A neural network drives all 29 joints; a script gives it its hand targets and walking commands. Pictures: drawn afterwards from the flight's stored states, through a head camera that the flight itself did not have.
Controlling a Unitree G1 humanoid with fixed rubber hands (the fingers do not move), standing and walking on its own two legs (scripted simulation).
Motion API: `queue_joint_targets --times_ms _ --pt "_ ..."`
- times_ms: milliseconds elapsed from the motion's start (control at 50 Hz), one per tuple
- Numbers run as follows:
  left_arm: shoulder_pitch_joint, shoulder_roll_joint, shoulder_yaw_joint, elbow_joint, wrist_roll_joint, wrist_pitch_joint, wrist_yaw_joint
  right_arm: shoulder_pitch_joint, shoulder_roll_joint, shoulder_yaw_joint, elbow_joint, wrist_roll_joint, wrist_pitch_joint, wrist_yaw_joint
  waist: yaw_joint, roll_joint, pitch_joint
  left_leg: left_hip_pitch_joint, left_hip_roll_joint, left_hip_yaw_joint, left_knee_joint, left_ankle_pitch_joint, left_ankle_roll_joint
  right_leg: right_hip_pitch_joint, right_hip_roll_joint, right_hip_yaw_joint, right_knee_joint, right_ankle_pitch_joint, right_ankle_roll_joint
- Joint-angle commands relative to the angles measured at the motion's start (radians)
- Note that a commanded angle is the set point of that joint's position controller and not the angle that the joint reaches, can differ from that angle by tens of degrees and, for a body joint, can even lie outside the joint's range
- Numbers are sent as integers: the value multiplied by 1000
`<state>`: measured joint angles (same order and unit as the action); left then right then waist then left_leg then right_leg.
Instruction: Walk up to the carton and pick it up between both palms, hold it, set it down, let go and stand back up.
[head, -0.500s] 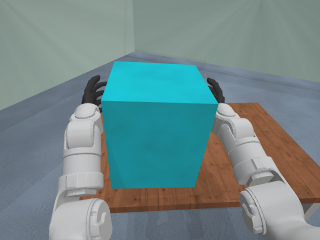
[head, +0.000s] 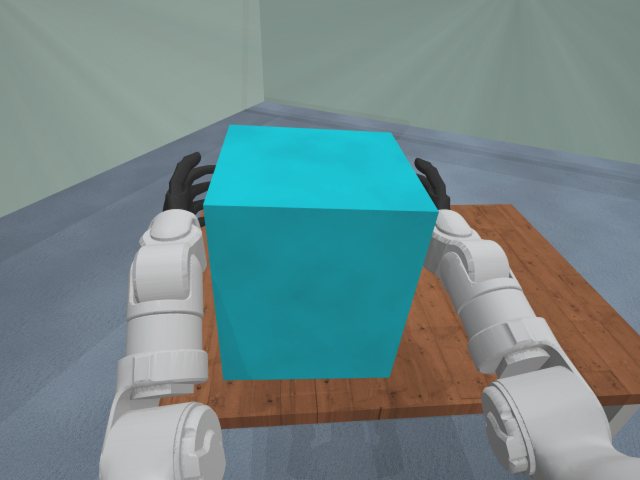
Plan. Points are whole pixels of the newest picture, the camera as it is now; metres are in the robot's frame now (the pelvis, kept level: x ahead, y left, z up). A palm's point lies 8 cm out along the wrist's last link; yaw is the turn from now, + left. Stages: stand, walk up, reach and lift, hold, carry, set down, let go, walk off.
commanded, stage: hold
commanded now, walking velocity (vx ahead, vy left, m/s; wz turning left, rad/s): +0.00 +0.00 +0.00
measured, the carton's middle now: (310, 252) +0.37 -0.01 +0.18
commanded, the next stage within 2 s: none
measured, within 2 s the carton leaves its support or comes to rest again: neither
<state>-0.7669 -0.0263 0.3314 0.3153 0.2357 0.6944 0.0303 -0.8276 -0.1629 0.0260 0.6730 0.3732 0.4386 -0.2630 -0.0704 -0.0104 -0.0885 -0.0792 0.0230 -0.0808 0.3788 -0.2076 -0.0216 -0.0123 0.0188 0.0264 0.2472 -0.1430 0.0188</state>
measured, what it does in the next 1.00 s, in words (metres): stands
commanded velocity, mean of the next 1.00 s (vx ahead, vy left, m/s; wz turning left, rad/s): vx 0.00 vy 0.00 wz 0.00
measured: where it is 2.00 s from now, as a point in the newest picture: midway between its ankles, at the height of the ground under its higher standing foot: outside the picture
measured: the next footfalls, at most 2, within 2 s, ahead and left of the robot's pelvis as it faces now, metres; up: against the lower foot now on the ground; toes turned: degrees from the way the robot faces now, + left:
none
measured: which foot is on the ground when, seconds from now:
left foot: down 0.00-1.00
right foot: down 0.00-1.00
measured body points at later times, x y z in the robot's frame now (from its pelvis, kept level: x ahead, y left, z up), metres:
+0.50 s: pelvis +0.00 +0.00 +0.00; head -0.07 +0.01 +0.44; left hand +0.39 +0.14 +0.24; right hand +0.39 -0.16 +0.23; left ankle +0.01 +0.13 -0.75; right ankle +0.00 -0.13 -0.75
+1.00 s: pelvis +0.00 +0.00 +0.00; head -0.07 +0.02 +0.44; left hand +0.39 +0.15 +0.24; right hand +0.39 -0.16 +0.22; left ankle +0.01 +0.13 -0.75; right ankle +0.00 -0.13 -0.75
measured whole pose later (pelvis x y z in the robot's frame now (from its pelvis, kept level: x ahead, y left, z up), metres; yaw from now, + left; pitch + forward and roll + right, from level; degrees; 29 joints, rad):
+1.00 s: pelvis +0.00 +0.00 +0.00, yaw +0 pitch -5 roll -1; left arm -0.77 -0.02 0.32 0.31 0.24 0.71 0.03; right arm -0.83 -0.14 -0.02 0.68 0.35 0.44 -0.25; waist -0.07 -0.02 -0.09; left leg -0.09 0.02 -0.08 0.38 -0.20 -0.02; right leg -0.03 0.01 0.03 0.26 -0.15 0.02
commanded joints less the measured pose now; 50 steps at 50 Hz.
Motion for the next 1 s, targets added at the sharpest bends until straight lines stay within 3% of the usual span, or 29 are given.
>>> queue_joint_targets --times_ms 0,60,100,120,180,240,380,460,560,660,720,760,780,900,980 --pt "-643 -640 -501 -86 -131 -34 -122 -839 766 356 -373 109 -42 71 -8 26 -319 124 -75 57 1 357 -24 51 73 -45 -6 228 33" --pt "-677 -634 -501 -76 -125 -37 -120 -810 772 323 -314 82 -34 80 -18 34 -289 105 -73 63 -26 273 -18 21 65 -44 -17 140 29" --pt "-698 -640 -501 -53 -124 -37 -118 -843 773 307 -307 68 -39 89 -7 44 -280 79 -69 65 -44 206 -15 2 59 -43 -20 72 23" --pt "-707 -652 -513 -47 -128 -38 -115 -835 764 285 -283 58 -38 93 -20 59 -270 73 -64 62 -52 183 -21 -7 61 -43 -18 50 17" --pt "-706 -679 -540 -47 -142 -39 -106 -874 765 292 -319 61 -50 95 -23 75 -311 86 -63 56 -28 236 -30 -5 63 -44 -12 88 15" --pt "-699 -657 -506 -20 -133 -45 -104 -877 780 301 -298 62 -43 95 -2 45 -323 73 -68 58 -29 225 -17 16 67 -43 -7 81 24" --pt "-675 -624 -449 1 -117 -52 -111 -847 774 303 -255 57 -40 95 13 -2 -309 73 -70 62 -41 220 0 24 66 -41 -12 93 31" --pt "-644 -620 -437 18 -117 -48 -118 -881 787 333 -313 73 -47 86 24 -24 -319 91 -75 64 -24 276 7 43 68 -39 -17 166 37" --pt "-658 -636 -482 -56 -131 -49 -122 -840 782 348 -343 97 -45 72 -11 20 -334 125 -80 59 3 354 -17 60 69 -42 -5 250 39" --pt "-676 -645 -507 -52 -136 -42 -120 -836 772 315 -322 83 -41 81 -21 45 -298 101 -75 62 -22 274 -23 20 64 -42 -17 142 28" --pt "-695 -655 -539 -101 -155 -44 -114 -841 774 325 -349 93 -42 81 -30 57 -355 119 -71 55 -4 325 -33 39 72 -51 -3 174 28" --pt "-669 -657 -538 -100 -154 -39 -107 -849 769 344 -378 107 -41 80 -13 56 -364 130 -74 51 9 354 -33 40 73 -50 -1 190 31" --pt "-667 -663 -546 -98 -154 -37 -105 -836 765 339 -371 102 -37 77 -23 66 -355 129 -72 50 8 349 -38 34 74 -51 -1 183 28" --pt "-662 -641 -496 -43 -113 -26 -111 -812 741 294 -270 61 -27 93 -10 58 -256 80 -62 57 -49 214 -27 11 62 -46 -15 72 20" --pt "-644 -656 -511 -44 -133 -28 -111 -867 751 318 -351 80 -40 89 -3 36 -322 108 -63 50 -13 320 -30 47 78 -51 -5 153 21"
